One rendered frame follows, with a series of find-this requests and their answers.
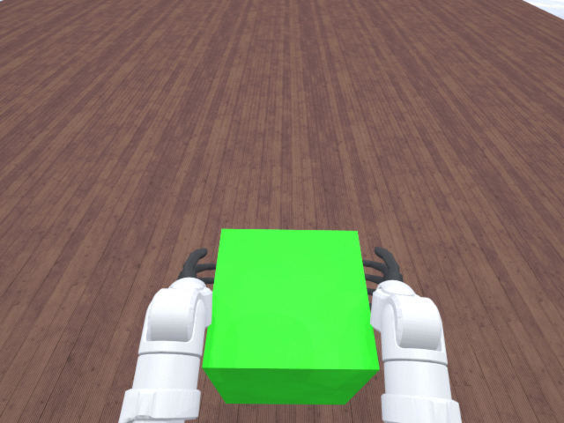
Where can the left robot hand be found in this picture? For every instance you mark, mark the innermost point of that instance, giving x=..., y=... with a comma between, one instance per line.
x=191, y=268

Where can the right robot hand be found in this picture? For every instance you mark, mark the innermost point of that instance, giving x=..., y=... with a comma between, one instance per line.
x=389, y=269

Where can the robot left forearm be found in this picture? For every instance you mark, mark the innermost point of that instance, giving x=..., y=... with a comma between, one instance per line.
x=165, y=382

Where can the carton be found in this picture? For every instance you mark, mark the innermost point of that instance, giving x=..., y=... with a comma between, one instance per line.
x=290, y=320

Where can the robot right forearm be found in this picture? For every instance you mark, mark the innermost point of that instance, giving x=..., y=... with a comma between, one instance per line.
x=416, y=378

